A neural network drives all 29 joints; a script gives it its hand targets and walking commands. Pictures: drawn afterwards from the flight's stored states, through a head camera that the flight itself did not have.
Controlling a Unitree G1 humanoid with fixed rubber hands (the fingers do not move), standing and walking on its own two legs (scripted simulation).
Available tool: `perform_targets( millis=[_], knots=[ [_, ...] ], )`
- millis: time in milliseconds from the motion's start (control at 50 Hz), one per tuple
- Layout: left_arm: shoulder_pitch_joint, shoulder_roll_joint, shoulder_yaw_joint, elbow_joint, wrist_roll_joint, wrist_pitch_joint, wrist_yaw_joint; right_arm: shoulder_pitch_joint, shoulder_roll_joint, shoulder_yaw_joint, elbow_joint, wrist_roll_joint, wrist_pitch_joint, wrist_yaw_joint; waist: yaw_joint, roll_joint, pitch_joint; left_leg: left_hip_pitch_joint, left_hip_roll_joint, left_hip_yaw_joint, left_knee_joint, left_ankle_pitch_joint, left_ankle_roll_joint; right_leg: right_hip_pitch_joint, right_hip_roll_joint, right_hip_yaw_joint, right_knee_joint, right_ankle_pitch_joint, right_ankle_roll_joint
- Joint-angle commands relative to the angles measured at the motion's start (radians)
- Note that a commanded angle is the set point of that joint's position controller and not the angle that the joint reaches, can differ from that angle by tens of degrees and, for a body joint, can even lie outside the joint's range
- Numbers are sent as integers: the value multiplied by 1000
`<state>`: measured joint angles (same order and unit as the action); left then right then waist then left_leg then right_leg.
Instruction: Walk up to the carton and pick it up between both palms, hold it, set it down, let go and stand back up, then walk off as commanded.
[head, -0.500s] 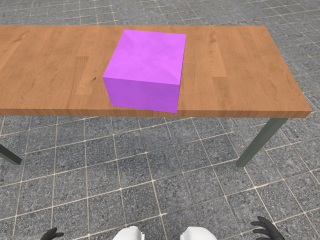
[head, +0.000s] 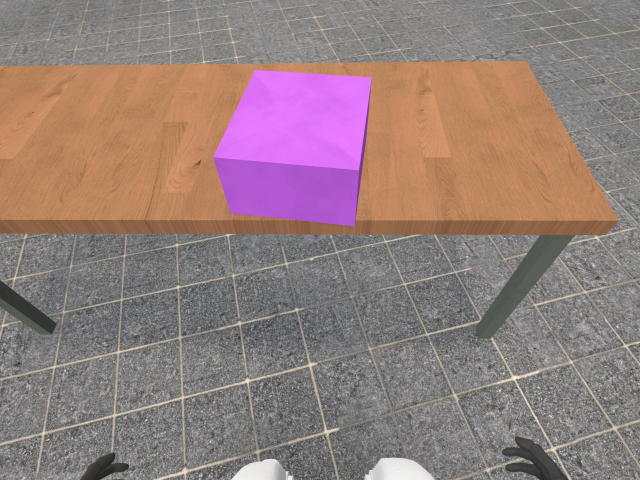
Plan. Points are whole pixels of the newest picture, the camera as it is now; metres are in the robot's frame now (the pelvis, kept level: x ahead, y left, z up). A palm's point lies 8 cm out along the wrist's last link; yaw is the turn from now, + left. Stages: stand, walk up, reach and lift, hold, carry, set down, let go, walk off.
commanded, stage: walk off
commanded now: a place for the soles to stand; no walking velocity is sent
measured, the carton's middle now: (302, 144) +0.71 +0.02 -0.04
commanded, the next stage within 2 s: stand in 0.18 s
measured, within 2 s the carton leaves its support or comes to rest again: neither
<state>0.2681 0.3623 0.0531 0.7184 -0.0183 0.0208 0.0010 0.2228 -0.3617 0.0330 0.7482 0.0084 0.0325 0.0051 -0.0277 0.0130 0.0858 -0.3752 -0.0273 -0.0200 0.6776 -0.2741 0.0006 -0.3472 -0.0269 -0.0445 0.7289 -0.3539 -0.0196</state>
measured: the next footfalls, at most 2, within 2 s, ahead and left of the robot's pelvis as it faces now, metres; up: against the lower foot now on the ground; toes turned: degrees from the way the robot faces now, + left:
none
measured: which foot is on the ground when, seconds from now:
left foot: down 0.00-1.00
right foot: down 0.00-1.00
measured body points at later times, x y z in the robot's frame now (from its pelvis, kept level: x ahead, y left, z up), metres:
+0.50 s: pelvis +0.01 +0.00 +0.01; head +0.02 -0.01 +0.46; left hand +0.12 +0.30 -0.09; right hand +0.12 -0.29 -0.10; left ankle +0.06 +0.12 -0.72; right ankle +0.02 -0.11 -0.72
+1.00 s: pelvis +0.00 +0.00 +0.01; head +0.00 -0.01 +0.46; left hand +0.10 +0.30 -0.09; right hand +0.10 -0.29 -0.10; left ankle +0.06 +0.12 -0.72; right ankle +0.02 -0.11 -0.72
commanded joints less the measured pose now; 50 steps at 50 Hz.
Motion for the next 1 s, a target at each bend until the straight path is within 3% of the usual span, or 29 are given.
perform_targets(
  millis=[0,40,120,160,180,200,220,240,300,320,360,380,440,500,520,560,580,620,640,660,700,720,760,800,820,840,920,940,980],
  knots=[
    [-81,234,42,-22,10,-49,14,11,-210,-120,-11,-13,-41,-6,-26,-22,-166,146,97,-129,-171,123,40,98,-149,192,-299,25,-30],
    [-82,247,54,-26,16,-56,10,30,-216,-120,-4,-14,-45,-10,-18,-35,-258,165,105,-127,-161,195,53,170,-131,136,-238,148,-24],
    [-67,219,46,-19,16,-40,14,5,-199,-111,-13,-13,-32,-1,-3,-14,-185,80,100,-129,-190,25,32,172,-134,166,-320,-38,-21],
    [-66,223,45,-20,25,-46,13,18,-197,-111,-18,-19,-34,-3,-8,-49,-150,82,85,-123,-167,55,26,147,-174,211,-332,-15,-43],
    [-112,199,44,-28,28,-66,6,-40,-168,-65,9,-15,-44,-1,24,-114,-214,126,111,-122,-232,3,47,135,-140,184,-327,-51,-44],
    [-113,208,47,-16,34,-61,7,-63,-173,-73,-6,-21,-63,-2,8,-65,-216,150,130,-141,-220,-32,56,97,-130,197,-347,-86,-55],
    [-82,174,36,-2,21,-68,0,-81,-174,-61,3,-20,-69,4,29,-48,-221,136,128,-149,-234,-47,60,133,-118,163,-322,-37,-51],
    [-56,197,44,11,14,-62,-5,-34,-205,-68,12,-8,-76,2,15,3,-218,130,167,-182,-265,-39,65,126,-106,155,-292,-7,-49],
    [-92,170,35,6,19,-81,-7,-94,-196,-61,15,-19,-88,4,27,-55,-233,113,152,-165,-273,11,60,176,-112,136,-289,81,-44],
    [-76,157,26,17,17,-84,-8,-73,-210,-70,35,-10,-92,2,19,-5,-271,150,156,-154,-254,53,61,198,-112,136,-297,137,-39],
    [-96,179,38,18,20,-81,-3,-116,-192,-54,38,-23,-84,8,50,-21,-274,128,152,-149,-272,60,59,212,-106,122,-274,127,-35],
    [-71,167,38,25,11,-76,-7,-87,-221,-69,28,-11,-91,9,26,-26,-273,157,177,-162,-267,112,55,198,-95,109,-273,150,-34],
    [-71,197,35,22,21,-87,6,-76,-172,-44,49,-14,-93,5,22,6,-299,180,150,-124,-244,214,56,239,-138,167,-305,277,-44],
    [-89,170,21,40,15,-78,3,-98,-209,-62,52,-4,-94,3,13,2,-270,206,153,-119,-224,273,46,197,-124,138,-303,343,-41],
    [-107,176,25,40,15,-85,6,-89,-182,-52,65,-7,-90,1,16,-65,-289,189,142,-105,-232,252,45,239,-128,134,-304,343,-31],
    [-88,184,24,44,16,-85,1,-53,-185,-49,63,-9,-96,2,-10,-16,-269,198,158,-116,-224,265,43,203,-129,151,-288,335,-40],
    [-102,188,29,33,20,-82,2,-85,-187,-50,67,-16,-94,8,18,-19,-271,195,158,-103,-230,252,44,206,-121,135,-297,284,-44],
    [-81,168,25,52,9,-72,0,-84,-199,-56,80,-3,-94,7,13,14,-272,188,163,-117,-250,231,41,200,-122,137,-320,268,-34],
    [-69,155,24,41,2,-78,-3,-104,-197,-50,84,-5,-92,3,40,-17,-268,173,140,-107,-255,182,48,228,-107,130,-322,210,-41],
    [-93,177,19,54,11,-81,-2,-97,-196,-54,78,-3,-92,2,9,-46,-238,194,158,-113,-253,210,40,176,-119,134,-327,247,-40],
    [-96,200,23,58,17,-79,-3,-74,-224,-58,98,-7,-89,4,4,-43,-234,178,175,-123,-274,195,33,189,-110,134,-325,216,-32],
    [-78,169,19,54,11,-77,-1,-123,-220,-58,89,-11,-89,-1,43,56,-229,161,167,-126,-268,189,48,200,-116,134,-330,212,-29],
    [-118,163,16,74,23,-83,-2,-105,-178,-54,96,-13,-96,3,-3,-3,-232,172,159,-124,-282,159,38,177,-126,153,-340,216,-43],
    [-120,174,20,71,23,-84,-3,-103,-187,-48,99,-13,-93,4,-8,-7,-263,203,163,-107,-272,130,49,167,-132,161,-343,219,-41],
    [-123,185,24,65,28,-84,1,-116,-182,-52,102,-22,-92,8,-2,7,-250,187,155,-120,-283,152,45,184,-114,138,-335,213,-35],
    [-94,167,19,67,23,-84,-2,-89,-198,-44,125,-6,-89,6,29,-54,-221,148,153,-117,-302,142,45,202,-106,124,-351,191,-31],
    [-114,188,27,80,25,-87,-1,-90,-184,-50,132,-11,-90,5,9,-50,-201,144,159,-107,-285,197,38,194,-105,129,-348,188,-21],
    [-93,177,26,85,24,-84,1,-122,-194,-51,132,-18,-92,-1,26,39,-193,149,154,-102,-301,143,40,175,-122,149,-358,168,-34],
    [-78,175,12,89,17,-83,-3,-107,-207,-56,144,-9,-93,1,19,-2,-256,174,160,-126,-321,91,48,204,-118,141,-358,144,-34]
  ],
)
